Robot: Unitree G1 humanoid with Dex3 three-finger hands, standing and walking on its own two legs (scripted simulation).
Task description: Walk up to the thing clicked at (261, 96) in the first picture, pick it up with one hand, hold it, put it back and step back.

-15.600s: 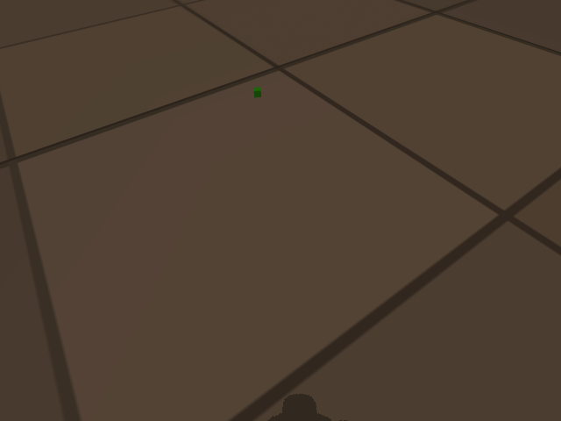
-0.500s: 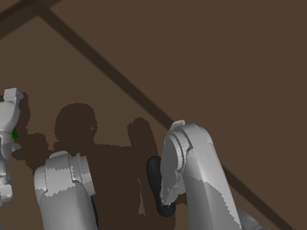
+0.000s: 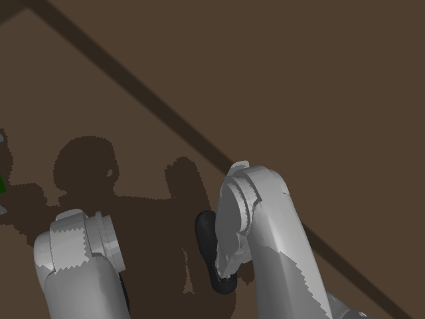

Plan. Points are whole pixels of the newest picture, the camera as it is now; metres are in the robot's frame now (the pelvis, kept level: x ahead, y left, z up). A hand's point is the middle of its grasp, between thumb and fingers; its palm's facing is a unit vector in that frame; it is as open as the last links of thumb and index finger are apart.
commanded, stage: rest palm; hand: left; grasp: from above
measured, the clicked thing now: out of the picture +0.39 +0.32 -0.27
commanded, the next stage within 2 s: close in 0.38 s
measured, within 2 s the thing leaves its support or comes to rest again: neither
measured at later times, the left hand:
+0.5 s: hand out of the picture +0.40 +0.31 -0.26, palm faces -0.45 -0.20 -0.87, open 14.0 cm
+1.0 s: hand out of the picture +0.40 +0.30 -0.26, palm faces -0.43 -0.18 -0.89, open 12.2 cm
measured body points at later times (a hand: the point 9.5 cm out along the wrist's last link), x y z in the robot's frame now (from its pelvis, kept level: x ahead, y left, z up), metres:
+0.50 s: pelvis +0.00 +0.00 +0.00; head +0.26 +0.13 +0.34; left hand +0.42 +0.32 -0.21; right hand +0.05 -0.26 -0.06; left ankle +0.05 +0.11 -0.26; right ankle +0.13 -0.13 -0.26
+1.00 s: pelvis -0.01 +0.00 +0.00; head +0.26 +0.13 +0.34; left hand +0.42 +0.31 -0.21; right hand +0.06 -0.27 -0.05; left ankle +0.05 +0.11 -0.26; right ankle +0.13 -0.13 -0.26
